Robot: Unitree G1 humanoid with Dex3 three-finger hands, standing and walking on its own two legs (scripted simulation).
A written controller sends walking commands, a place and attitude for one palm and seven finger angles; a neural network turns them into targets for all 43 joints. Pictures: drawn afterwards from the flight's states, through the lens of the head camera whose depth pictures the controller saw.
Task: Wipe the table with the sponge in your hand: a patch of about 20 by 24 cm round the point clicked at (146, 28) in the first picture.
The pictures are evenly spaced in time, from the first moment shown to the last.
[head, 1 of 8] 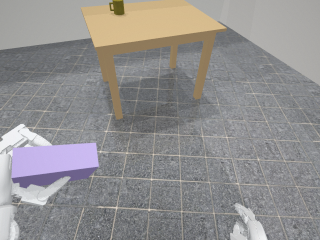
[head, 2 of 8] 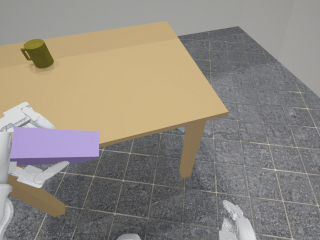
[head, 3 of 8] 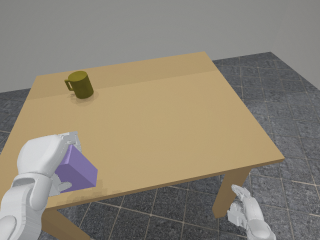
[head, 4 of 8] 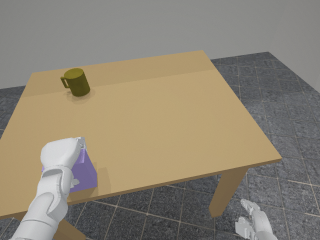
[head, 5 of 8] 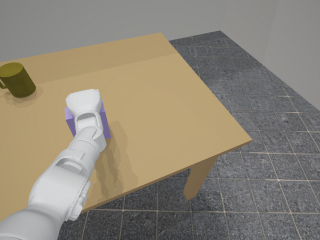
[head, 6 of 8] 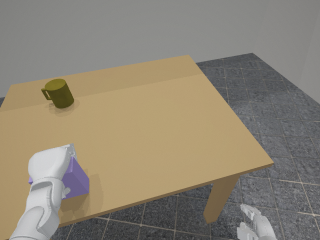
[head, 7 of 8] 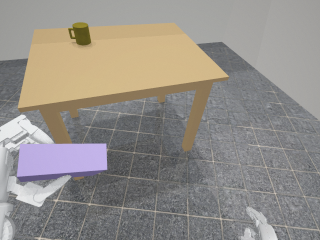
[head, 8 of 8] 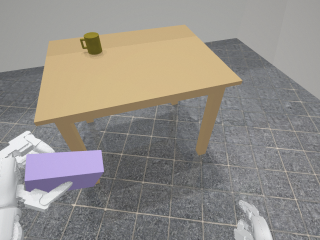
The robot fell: no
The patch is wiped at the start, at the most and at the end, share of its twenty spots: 0.00 0.95 0.95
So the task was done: yes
